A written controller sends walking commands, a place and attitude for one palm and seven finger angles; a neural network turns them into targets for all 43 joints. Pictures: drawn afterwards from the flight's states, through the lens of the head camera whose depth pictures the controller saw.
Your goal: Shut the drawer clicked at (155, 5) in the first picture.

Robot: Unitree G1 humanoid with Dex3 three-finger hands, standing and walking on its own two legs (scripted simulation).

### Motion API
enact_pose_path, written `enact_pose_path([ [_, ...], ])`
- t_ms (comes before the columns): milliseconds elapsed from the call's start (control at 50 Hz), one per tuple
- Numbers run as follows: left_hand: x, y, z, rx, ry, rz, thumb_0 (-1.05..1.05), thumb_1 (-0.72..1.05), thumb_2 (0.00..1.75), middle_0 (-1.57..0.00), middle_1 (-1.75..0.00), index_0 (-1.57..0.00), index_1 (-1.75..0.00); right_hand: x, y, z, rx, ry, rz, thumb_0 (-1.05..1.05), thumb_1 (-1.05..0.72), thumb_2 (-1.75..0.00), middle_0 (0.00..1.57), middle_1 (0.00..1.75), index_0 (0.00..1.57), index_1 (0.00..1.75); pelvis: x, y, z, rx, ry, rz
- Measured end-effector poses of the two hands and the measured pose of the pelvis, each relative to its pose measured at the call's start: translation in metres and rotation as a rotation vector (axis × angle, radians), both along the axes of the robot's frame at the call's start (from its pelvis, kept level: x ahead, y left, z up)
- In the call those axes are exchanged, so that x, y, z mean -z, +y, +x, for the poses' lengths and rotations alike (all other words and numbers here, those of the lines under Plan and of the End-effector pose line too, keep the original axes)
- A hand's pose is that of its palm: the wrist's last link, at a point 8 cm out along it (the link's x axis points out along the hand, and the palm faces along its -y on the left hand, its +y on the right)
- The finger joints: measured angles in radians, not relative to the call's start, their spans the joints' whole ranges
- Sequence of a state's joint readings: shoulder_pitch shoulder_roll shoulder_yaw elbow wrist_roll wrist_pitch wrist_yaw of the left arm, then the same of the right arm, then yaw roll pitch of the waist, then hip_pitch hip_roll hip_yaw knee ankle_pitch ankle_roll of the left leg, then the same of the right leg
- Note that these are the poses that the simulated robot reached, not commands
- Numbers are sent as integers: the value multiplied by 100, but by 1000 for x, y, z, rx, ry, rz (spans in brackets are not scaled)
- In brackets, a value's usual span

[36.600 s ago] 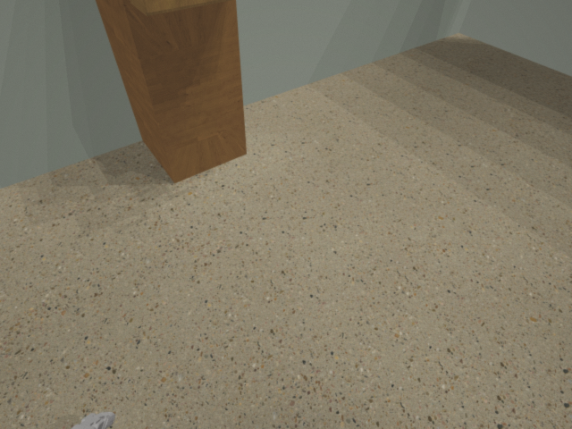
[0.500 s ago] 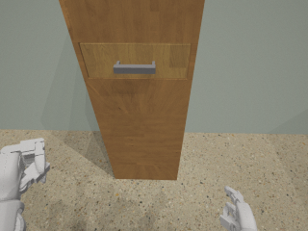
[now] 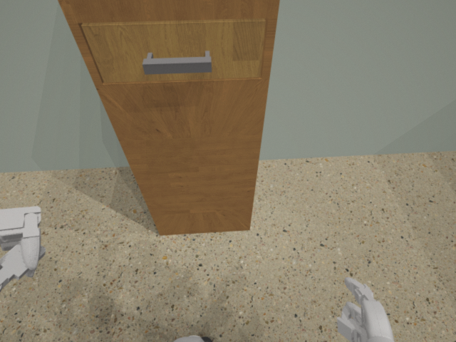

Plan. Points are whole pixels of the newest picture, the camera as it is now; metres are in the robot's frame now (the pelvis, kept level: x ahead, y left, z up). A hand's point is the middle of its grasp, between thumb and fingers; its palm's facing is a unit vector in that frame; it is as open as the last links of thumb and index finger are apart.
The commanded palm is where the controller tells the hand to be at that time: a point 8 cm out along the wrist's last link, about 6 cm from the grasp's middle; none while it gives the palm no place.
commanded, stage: step back with the hand held close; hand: left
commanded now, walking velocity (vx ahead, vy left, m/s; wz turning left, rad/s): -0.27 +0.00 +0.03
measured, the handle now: (178, 60) +0.65 +0.15 +0.15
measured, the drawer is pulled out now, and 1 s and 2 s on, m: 0.00 0.00 0.00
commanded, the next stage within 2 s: stop stepping back and stand still in 0.66 s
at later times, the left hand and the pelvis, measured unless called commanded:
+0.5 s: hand out of the picture +0.07 +0.27 +0.17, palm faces +0.46 -0.77 -0.43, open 3.3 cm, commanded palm +0.01 +0.30 +0.18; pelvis -0.09 +0.01 -0.02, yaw +5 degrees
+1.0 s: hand out of the picture -0.03 +0.23 +0.18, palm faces +0.34 -0.81 -0.48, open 3.3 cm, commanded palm -0.07 +0.27 +0.18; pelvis -0.22 +0.00 -0.01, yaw -4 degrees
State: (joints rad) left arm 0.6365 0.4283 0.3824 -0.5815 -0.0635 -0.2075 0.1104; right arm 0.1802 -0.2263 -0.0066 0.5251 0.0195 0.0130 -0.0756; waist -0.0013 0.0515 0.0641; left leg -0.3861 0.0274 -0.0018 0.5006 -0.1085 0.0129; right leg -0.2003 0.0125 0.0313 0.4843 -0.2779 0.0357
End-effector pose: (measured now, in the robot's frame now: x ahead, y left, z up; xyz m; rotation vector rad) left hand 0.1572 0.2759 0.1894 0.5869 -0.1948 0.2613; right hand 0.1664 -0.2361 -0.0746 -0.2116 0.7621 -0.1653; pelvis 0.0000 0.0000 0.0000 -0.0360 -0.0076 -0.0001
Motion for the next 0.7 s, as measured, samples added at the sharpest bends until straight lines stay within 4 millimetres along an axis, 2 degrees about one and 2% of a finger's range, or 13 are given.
enact_pose_path([
  [280,3,16,-66,-52,-105,-1,2,89,90,-141,-160,-141,-160,-3,15,-48,-65,-53,-29,1,-90,-90,21,30,20,30,6,4,-53,-60,-18,-28],
  [380,-2,11,-103,-60,-142,28,2,89,90,-141,-160,-140,-160,5,20,-64,-126,-39,-21,1,-90,-90,21,30,20,30,11,-2,-76,-106,-29,-22],
  [460,0,18,-129,-90,-162,1,2,89,90,-141,-160,-141,-160,8,21,-80,-108,-12,-36,1,-90,-90,21,30,21,30,13,7,-86,-80,-30,-8],
  [500,3,26,-134,-97,-189,-21,2,89,90,-141,-160,-141,-160,8,24,-87,-99,-18,-54,1,-90,-90,21,30,21,30,16,13,-93,-84,-20,-17],
  [600,5,40,-141,-100,-214,-22,2,89,90,-141,-160,-141,-160,2,38,-110,-114,-55,-41,1,-90,-90,21,30,20,30,13,14,-127,-66,-27,-48],
  [640,3,38,-147,-86,-208,-37,2,89,90,-141,-160,-141,-160,-3,42,-123,-120,-66,-20,1,-90,-90,21,30,20,30,10,13,-138,-55,-13,-58],
  [700,-2,24,-160,-35,-220,-67,2,89,90,-141,-160,-141,-160,-7,43,-141,-126,-76,2,1,-90,-90,21,30,21,30,8,10,-155,-33,15,-58],
])
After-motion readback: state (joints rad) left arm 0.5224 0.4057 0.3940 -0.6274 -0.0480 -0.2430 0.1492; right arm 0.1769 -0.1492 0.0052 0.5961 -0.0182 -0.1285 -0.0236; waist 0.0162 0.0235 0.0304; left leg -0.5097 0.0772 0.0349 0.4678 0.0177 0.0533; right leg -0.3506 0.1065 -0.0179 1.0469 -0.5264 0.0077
